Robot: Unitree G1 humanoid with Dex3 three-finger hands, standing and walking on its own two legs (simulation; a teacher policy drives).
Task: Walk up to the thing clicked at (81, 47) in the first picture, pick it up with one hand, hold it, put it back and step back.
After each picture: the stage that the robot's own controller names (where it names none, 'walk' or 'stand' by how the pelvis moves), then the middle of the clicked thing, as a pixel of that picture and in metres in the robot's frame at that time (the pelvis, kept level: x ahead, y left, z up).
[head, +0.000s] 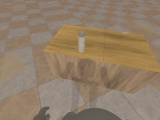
stand; (81, 42) +0.80 +0.13 -0.05
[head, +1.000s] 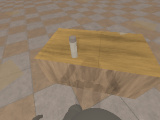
walk; (73, 47) +0.68 +0.24 -0.04
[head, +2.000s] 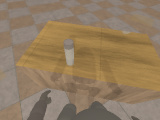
stand; (69, 53) +0.49 +0.19 -0.01
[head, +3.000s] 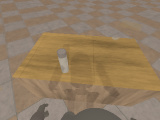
stand; (63, 62) +0.46 +0.24 -0.04
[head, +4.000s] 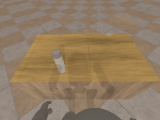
stand; (59, 62) +0.47 +0.27 -0.04
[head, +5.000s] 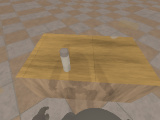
stand; (65, 61) +0.49 +0.23 -0.05
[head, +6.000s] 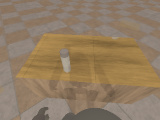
stand; (65, 61) +0.48 +0.23 -0.05
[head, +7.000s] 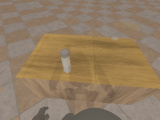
rise first; (66, 61) +0.48 +0.22 -0.05
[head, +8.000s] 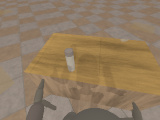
rise first; (70, 60) +0.49 +0.22 -0.04
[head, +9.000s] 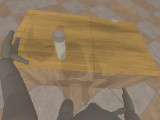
go down; (60, 47) +0.52 +0.19 +0.01
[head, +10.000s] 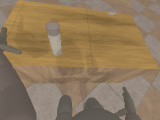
go down; (55, 41) +0.52 +0.20 +0.04
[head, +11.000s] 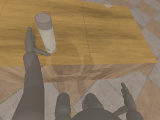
close in; (48, 37) +0.52 +0.22 +0.07
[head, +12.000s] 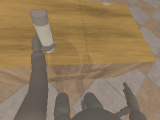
close; (45, 35) +0.53 +0.22 +0.08
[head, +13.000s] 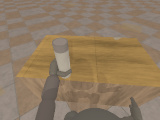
lift; (63, 61) +0.32 +0.17 +0.19
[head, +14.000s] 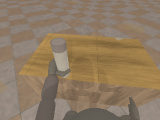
hold; (61, 60) +0.32 +0.18 +0.17
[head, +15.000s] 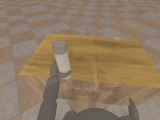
hold; (63, 62) +0.33 +0.18 +0.15
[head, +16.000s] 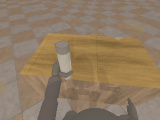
hold; (65, 62) +0.33 +0.17 +0.15
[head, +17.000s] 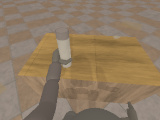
crouch; (64, 50) +0.41 +0.18 +0.18
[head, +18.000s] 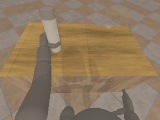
lower; (52, 33) +0.51 +0.21 +0.19
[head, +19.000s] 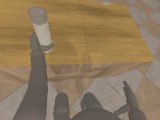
lower; (43, 34) +0.53 +0.23 +0.08
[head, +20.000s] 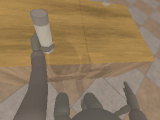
lower; (44, 35) +0.52 +0.22 +0.08
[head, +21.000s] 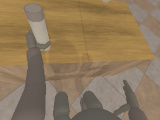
lower; (40, 32) +0.53 +0.23 +0.08
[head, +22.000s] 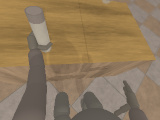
lower; (41, 33) +0.53 +0.23 +0.08
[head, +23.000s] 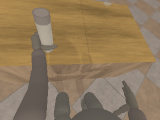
open; (45, 34) +0.53 +0.22 +0.08
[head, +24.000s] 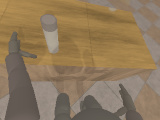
sink last; (51, 38) +0.51 +0.22 +0.06
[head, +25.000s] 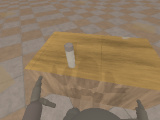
sink last; (70, 56) +0.52 +0.22 +0.01
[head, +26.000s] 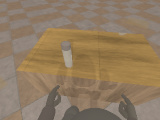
stand; (67, 55) +0.50 +0.21 +0.02
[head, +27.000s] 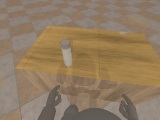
stand; (67, 54) +0.50 +0.22 +0.02
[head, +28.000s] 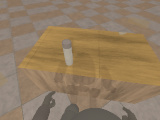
stand; (68, 53) +0.51 +0.21 +0.01
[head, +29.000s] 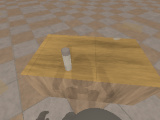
stand; (67, 60) +0.51 +0.23 -0.05
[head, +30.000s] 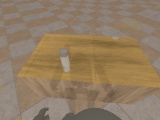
stand; (65, 61) +0.49 +0.23 -0.05
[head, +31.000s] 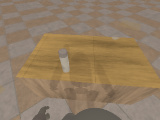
stand; (64, 61) +0.48 +0.24 -0.05
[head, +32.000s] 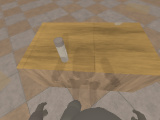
walk; (62, 51) +0.52 +0.28 -0.03
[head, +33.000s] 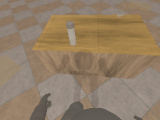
walk; (71, 34) +0.76 +0.24 -0.03
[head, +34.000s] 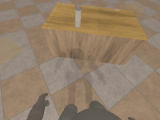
walk; (78, 16) +1.08 +0.21 -0.03
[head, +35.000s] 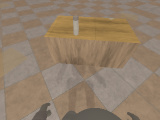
stand; (75, 26) +1.11 +0.26 -0.04
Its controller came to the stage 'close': yes
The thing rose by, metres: 0.22
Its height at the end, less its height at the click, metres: +0.00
